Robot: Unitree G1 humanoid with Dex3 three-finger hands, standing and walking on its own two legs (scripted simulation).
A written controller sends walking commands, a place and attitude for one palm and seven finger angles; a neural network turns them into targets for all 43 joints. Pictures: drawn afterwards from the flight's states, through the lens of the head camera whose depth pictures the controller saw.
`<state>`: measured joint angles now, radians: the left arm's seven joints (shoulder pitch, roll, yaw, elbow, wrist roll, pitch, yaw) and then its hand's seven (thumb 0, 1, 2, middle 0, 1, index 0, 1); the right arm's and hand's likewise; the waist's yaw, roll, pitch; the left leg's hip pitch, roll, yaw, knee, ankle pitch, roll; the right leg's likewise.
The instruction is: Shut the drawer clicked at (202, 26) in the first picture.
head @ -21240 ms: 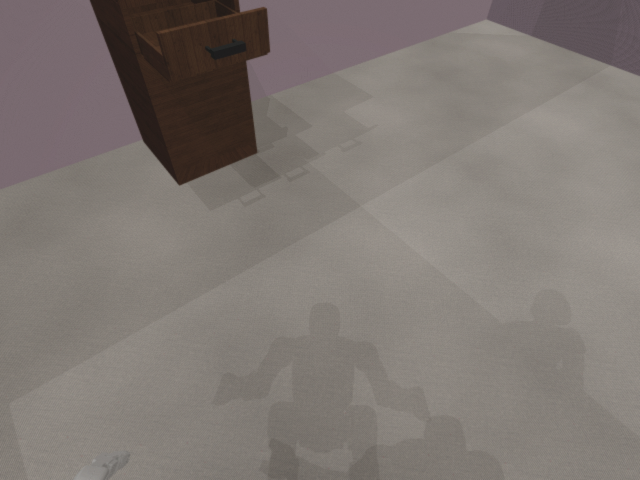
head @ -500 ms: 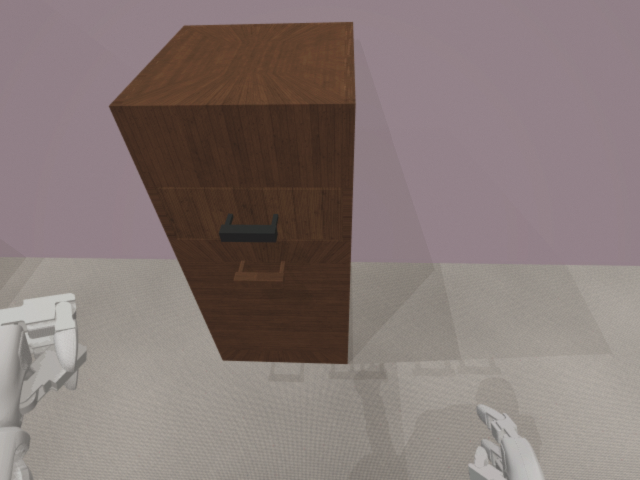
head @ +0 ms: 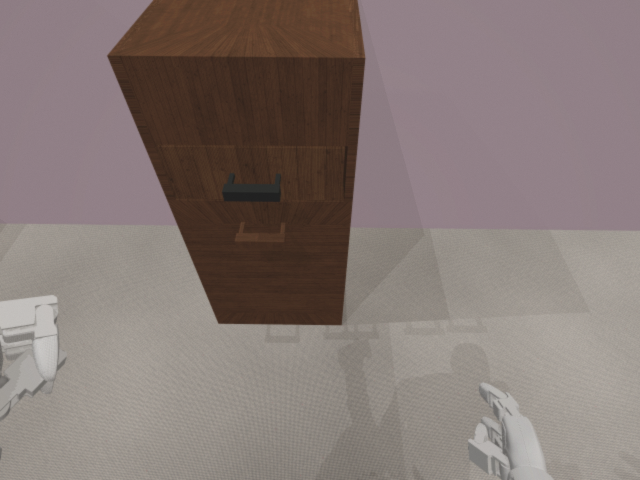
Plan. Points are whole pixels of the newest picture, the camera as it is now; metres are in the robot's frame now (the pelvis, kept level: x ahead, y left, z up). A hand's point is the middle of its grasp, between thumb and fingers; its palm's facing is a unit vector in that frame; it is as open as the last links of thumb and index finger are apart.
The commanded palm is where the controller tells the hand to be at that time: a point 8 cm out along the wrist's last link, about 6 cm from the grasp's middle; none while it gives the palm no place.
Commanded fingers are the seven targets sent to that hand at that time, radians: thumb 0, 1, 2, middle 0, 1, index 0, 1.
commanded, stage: step back with the hand held close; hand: left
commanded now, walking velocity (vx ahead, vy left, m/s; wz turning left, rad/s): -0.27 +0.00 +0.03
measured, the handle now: (253, 185) +0.68 +0.20 -0.08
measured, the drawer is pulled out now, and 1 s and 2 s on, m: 0.00 0.00 0.00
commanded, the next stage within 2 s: stop stepping back and stand still in 0.64 s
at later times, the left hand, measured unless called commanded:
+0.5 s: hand out of the picture +0.12 +0.25 +0.18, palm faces +0.39 -0.78 -0.48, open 3.3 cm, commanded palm +0.03 +0.28 +0.18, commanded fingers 0.00 0.90 0.90 -1.40 -1.60 -1.40 -1.60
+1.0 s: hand out of the picture +0.02 +0.22 +0.18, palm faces +0.38 -0.82 -0.44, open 3.2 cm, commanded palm -0.01 +0.25 +0.18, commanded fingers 0.00 0.90 0.90 -1.40 -1.60 -1.40 -1.60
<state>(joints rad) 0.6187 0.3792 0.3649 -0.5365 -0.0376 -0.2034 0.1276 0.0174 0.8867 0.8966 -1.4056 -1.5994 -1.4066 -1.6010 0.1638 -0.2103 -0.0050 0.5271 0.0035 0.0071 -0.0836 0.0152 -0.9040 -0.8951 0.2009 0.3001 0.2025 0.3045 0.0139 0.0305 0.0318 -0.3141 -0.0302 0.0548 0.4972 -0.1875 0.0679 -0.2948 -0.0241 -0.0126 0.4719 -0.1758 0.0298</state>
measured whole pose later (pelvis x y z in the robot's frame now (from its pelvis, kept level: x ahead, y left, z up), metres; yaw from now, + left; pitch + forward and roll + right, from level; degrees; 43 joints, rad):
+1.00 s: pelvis -0.15 -0.02 -0.01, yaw -3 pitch +1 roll -1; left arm 0.68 0.42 0.43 -0.58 -0.07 -0.25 0.12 0.01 0.88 0.90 -1.41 -1.60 -1.41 -1.60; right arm 0.31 -0.21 -0.01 0.67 0.00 -0.06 -0.08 0.02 -0.90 -0.89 0.20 0.30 0.20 0.30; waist 0.00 -0.02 -0.13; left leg -0.51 0.01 0.02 0.83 -0.21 -0.02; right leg -0.03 0.01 0.01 0.50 -0.48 0.00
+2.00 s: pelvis -0.25 +0.01 +0.00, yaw -1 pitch -2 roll -1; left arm 0.27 0.24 -0.02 0.83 0.03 0.05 -0.01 0.02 0.90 0.90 -1.03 -1.22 -1.03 -1.22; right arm 0.19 -0.27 0.00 0.91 -0.03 0.03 0.02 0.01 -0.91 -0.89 0.20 0.30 0.20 0.30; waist -0.01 -0.02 0.07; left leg -0.34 0.01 0.01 0.55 -0.19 0.01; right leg -0.29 -0.03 -0.09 0.54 -0.23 -0.01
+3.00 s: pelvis -0.20 +0.00 +0.01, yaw -1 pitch -1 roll +0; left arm 0.11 0.28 0.02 1.14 0.01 -0.01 0.01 0.01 0.90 0.90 -0.20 -0.30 -0.21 -0.30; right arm 0.14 -0.29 -0.02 1.13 -0.02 0.00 -0.01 0.01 -0.91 -0.89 0.20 0.30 0.20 0.30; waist -0.01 0.02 0.07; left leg -0.18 0.00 0.01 0.36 -0.16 0.00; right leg -0.14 -0.02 -0.07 0.36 -0.20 0.00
